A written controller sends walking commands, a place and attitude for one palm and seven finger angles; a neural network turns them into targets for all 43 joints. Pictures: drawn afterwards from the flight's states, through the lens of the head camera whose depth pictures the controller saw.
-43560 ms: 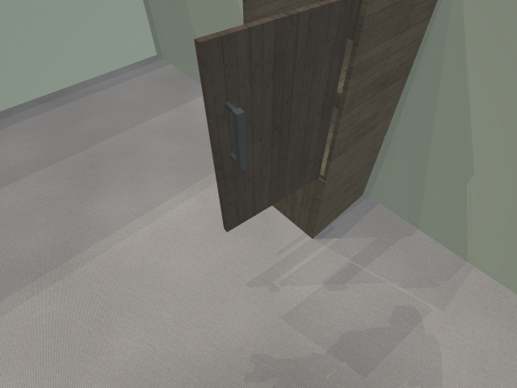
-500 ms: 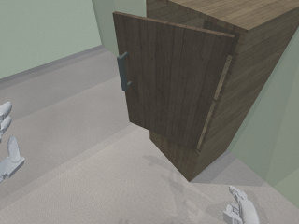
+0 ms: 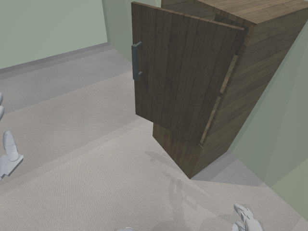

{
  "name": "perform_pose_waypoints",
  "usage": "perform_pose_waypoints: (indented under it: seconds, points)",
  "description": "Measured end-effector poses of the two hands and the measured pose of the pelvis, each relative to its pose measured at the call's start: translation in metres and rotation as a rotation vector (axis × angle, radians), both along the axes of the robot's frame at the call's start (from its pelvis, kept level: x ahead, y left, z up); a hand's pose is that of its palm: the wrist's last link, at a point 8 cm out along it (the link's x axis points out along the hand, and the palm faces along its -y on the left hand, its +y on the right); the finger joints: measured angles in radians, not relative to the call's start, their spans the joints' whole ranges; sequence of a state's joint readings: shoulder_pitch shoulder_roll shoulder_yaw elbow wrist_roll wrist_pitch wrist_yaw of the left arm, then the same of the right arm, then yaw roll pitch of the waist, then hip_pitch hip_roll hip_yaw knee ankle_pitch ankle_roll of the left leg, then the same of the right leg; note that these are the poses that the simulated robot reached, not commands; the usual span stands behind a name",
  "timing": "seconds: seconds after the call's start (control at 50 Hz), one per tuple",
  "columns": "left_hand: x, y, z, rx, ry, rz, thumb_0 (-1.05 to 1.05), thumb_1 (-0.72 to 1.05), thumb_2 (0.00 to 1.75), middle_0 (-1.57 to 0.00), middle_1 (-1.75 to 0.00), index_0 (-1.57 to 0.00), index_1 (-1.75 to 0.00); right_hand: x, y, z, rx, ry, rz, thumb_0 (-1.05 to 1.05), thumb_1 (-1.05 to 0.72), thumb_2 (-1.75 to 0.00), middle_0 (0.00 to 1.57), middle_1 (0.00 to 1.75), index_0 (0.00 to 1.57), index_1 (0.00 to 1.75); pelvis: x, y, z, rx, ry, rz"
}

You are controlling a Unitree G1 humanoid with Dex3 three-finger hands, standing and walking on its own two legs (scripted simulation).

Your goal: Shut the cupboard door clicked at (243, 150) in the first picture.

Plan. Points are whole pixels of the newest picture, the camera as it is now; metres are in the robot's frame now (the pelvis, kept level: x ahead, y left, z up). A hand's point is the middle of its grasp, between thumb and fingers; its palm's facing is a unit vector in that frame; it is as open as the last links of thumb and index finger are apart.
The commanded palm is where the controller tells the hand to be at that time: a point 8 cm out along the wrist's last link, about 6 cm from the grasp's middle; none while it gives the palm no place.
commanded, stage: step back with the hand held close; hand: left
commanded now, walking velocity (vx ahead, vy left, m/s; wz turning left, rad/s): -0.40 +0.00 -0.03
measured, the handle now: (137, 61) +0.76 +0.12 +0.05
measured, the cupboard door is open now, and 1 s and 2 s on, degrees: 24 24 24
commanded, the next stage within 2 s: stop stepping back and stand still in 0.34 s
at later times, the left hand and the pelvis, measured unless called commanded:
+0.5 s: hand out of the picture +0.08 +0.30 +0.18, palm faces +0.55 -0.75 -0.36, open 7.4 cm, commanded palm +0.02 +0.32 +0.19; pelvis -0.11 +0.01 +0.00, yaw +3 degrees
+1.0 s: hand out of the picture +0.04 +0.28 +0.18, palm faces +0.39 -0.81 -0.43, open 7.4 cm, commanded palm -0.02 +0.32 +0.19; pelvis -0.16 +0.02 +0.01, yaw +0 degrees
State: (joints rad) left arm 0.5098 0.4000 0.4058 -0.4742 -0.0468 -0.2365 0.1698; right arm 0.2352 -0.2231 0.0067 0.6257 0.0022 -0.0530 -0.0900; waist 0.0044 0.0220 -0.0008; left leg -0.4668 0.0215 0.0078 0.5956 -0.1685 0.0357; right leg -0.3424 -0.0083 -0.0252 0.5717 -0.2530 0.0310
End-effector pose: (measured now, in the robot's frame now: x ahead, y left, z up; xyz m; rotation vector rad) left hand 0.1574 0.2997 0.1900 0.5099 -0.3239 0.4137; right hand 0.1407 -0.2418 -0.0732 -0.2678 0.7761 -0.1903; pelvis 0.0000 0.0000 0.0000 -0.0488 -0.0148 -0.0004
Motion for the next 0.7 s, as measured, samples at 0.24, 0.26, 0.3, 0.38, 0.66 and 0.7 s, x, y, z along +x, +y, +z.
perform_pose_waypoints:
  seconds: [0.24,0.26,0.3,0.38,0.66,0.7]
  points:
    - [-0.064,-0.001,0.01,0.109,-0.035,0.011,0.01,0.89,0.9,-0.21,-0.31,-0.21,-0.3,-0.022,0.005,-0.002,0.021,-0.041,0.067,0.02,-0.9,-0.9,0.2,0.3,0.2,0.3,-0.044,-0.008,-0.01,0.02,-0.018,0.065]
    - [-0.072,0.0,0.009,0.094,-0.038,0.023,0.01,0.89,0.9,-0.21,-0.31,-0.21,-0.3,-0.025,0.005,-0.003,0.016,-0.026,0.075,0.02,-0.9,-0.9,0.2,0.3,0.2,0.3,-0.047,-0.006,-0.01,0.027,-0.018,0.063]
    - [-0.084,0.006,0.006,0.055,-0.046,0.048,0.01,0.88,0.9,-0.21,-0.31,-0.21,-0.3,-0.032,0.008,-0.003,0.002,0.003,0.083,0.02,-0.9,-0.9,0.2,0.3,0.2,0.3,-0.054,0.0,-0.008,0.038,-0.015,0.058]
    - [-0.099,0.024,-0.003,0.008,-0.081,0.078,0.01,0.88,0.9,-0.21,-0.31,-0.21,-0.3,-0.047,0.019,-0.004,-0.04,0.006,0.096,0.02,-0.9,-0.9,0.2,0.3,0.2,0.3,-0.075,0.012,-0.013,0.017,-0.001,0.087]
    - [-0.143,0.007,0.015,0.016,-0.03,-0.031,0.01,0.89,0.9,-0.2,-0.31,-0.21,-0.3,-0.121,0.047,0.003,0.083,-0.041,0.1,0.01,-0.9,-0.9,0.2,0.3,0.2,0.3,-0.14,0.01,0.002,0.01,0.029,-0.002]
    - [-0.143,0.01,0.015,0.001,-0.019,-0.03,0.01,0.89,0.9,-0.21,-0.31,-0.21,-0.3,-0.136,0.04,0.002,0.074,-0.009,0.059,0.02,-0.9,-0.9,0.2,0.3,0.2,0.3,-0.141,0.013,0.005,0.02,0.02,-0.011]
